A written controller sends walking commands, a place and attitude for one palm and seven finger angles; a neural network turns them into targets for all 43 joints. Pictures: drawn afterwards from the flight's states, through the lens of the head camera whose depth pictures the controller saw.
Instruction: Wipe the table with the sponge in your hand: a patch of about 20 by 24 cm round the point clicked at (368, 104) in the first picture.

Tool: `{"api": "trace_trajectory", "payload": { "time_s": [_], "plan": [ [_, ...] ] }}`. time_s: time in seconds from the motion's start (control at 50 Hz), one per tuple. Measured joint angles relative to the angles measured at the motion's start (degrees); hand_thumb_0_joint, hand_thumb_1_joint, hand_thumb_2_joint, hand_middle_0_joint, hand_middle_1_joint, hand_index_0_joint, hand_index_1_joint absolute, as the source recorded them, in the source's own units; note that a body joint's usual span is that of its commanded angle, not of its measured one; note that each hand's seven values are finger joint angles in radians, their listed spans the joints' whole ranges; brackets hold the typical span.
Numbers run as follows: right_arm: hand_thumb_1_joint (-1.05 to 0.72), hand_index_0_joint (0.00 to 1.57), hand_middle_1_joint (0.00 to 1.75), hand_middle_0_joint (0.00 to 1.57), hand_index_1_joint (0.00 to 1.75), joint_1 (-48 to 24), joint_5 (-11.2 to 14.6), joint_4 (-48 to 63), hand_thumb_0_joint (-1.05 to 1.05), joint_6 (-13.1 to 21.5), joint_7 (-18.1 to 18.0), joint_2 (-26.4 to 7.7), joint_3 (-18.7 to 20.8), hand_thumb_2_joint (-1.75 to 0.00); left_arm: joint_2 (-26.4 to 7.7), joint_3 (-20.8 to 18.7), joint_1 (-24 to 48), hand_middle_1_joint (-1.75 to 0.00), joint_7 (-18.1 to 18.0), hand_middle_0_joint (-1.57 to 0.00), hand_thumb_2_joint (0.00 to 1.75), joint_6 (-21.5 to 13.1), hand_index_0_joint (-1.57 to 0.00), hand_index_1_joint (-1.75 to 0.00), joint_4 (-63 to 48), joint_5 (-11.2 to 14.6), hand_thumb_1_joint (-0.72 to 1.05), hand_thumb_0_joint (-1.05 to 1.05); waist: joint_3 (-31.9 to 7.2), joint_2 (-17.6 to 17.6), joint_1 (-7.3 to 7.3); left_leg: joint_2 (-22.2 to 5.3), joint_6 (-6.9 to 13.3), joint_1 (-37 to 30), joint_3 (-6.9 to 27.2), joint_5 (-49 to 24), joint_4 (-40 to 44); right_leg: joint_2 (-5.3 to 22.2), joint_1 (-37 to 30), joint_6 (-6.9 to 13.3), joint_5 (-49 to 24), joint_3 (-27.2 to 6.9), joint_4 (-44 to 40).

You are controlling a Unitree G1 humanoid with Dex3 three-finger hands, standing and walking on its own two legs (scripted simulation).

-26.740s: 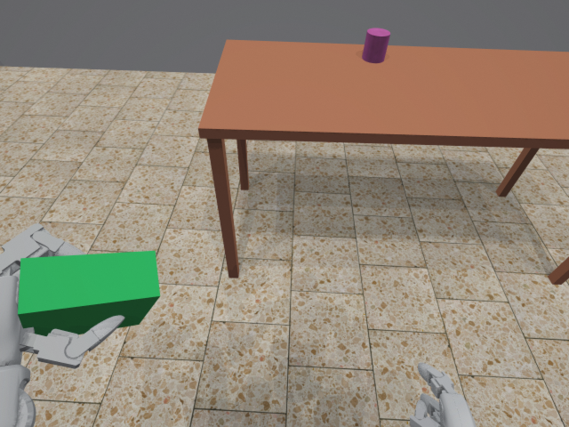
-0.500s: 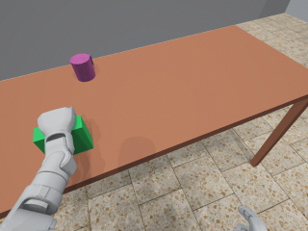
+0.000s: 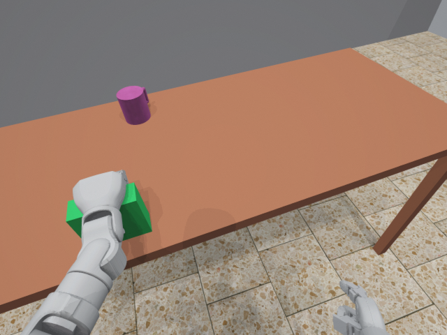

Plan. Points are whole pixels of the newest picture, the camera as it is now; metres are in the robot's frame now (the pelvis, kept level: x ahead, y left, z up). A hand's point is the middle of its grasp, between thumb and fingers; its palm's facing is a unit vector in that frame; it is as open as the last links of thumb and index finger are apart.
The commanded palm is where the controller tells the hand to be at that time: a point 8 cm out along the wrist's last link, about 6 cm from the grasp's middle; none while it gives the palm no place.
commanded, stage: slide across to the third lane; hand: left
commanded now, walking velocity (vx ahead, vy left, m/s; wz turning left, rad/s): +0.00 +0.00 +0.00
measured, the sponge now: (115, 222) +0.31 +0.28 +0.01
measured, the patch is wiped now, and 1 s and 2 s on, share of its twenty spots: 0.40 0.60 1.00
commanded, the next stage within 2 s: wipe forward along the third lane in 0.46 s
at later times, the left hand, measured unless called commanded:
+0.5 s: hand (143, 199) +0.34 +0.22 +0.05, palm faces -0.02 -0.01 -1.00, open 9.3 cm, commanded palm +0.32 +0.19 +0.10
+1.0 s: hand (150, 185) +0.38 +0.22 +0.05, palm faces -0.07 +0.01 -1.00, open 9.3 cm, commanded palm +0.37 +0.21 +0.08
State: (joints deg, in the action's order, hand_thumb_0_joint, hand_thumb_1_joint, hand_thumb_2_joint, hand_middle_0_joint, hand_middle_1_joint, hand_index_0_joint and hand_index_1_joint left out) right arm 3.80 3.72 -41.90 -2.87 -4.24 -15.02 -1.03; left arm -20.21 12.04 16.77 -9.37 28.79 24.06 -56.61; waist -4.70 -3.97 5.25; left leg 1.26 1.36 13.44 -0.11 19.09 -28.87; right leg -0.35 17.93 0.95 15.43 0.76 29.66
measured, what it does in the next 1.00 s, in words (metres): stands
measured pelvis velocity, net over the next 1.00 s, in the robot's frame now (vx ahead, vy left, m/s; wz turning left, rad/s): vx -0.02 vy -0.03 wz -0.01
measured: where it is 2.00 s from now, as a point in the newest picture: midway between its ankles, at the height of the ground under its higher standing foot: outside the picture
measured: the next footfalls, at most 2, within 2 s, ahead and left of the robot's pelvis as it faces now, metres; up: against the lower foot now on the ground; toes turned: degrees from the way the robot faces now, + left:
none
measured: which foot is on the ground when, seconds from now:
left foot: down 0.00-1.00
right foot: down 0.00-1.00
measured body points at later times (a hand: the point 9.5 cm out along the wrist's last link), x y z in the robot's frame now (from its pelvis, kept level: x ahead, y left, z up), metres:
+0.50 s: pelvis -0.01 -0.01 +0.00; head -0.01 -0.04 +0.45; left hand +0.34 +0.21 +0.10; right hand +0.19 -0.23 -0.11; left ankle -0.05 +0.10 -0.74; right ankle +0.00 -0.11 -0.74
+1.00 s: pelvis -0.02 -0.03 +0.00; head +0.00 -0.05 +0.45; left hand +0.38 +0.21 +0.10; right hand +0.12 -0.28 -0.13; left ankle -0.05 +0.10 -0.74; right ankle +0.00 -0.11 -0.74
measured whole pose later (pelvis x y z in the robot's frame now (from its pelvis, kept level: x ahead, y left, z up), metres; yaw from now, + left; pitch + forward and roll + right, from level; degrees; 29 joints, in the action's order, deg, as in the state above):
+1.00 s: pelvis -0.02 -0.03 +0.00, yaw -1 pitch +7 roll +1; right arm 7.4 3.4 -46.4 -3.0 -3.3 -14.9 -0.2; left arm -16.4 10.4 39.6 -15.7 25.3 54.5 -56.6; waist -5.5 -2.6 0.8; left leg -0.2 -0.5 19.3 -0.2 17.1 -29.2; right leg -1.7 24.4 2.7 13.5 0.8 30.7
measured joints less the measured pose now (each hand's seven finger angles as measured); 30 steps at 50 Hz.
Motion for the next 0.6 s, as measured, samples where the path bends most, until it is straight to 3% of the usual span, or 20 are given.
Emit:
{"api": "trace_trajectory", "payload": {
  "time_s": [0.14, 0.3, 0.6],
  "plan": [
    [-0.9, 0.2, 0.3, 0.2, 0.3, 0.2, -0.2, -0.6, 0.01, 0.7, 0.2, 0.3, 0.1, -0.9, 1.3, 1.6, 0.5, -1.42, -0.4, -0.79, 1.11, -1.1, -0.79, -1.47, 0.2, 0.0, -0.46, 0.01, 0.0, -0.3, 0.26, 0.1, 0.0, -0.6, 0.1, -0.4, 0.6, 0.1, -0.6, 0.0, -0.3, 0.0, -0.4],
    [-0.9, 0.2, 0.3, 0.2, 0.3, 0.1, 0.1, -2.0, 0.01, 0.8, 0.5, 0.8, -0.2, -0.9, 3.4, 3.9, 4.4, -1.41, -1.9, -0.79, 1.11, 0.8, -0.8, -1.45, 4.5, 0.2, -0.47, 0.01, 0.3, -0.1, 0.27, 0.2, -0.2, -0.5, 0.2, -1.2, 1.1, 0.2, -0.4, 0.2, -0.8, 0.2, -0.6],
    [-0.9, 0.2, 0.3, 0.2, 0.3, 0.2, 0.2, -3.1, 0.02, -0.3, 1.6, 1.2, -0.1, -0.9, 7.8, 5.5, 11.1, -1.41, -4.9, -0.8, 1.1, 2.8, -0.8, -1.45, 12.9, 1.0, -0.47, 0.0, -0.3, 0.1, -1.17, -0.2, -0.7, 0.3, -0.3, -2.0, 1.8, -0.3, 0.9, 0.6, -1.6, -0.3, -0.7]
  ]
}}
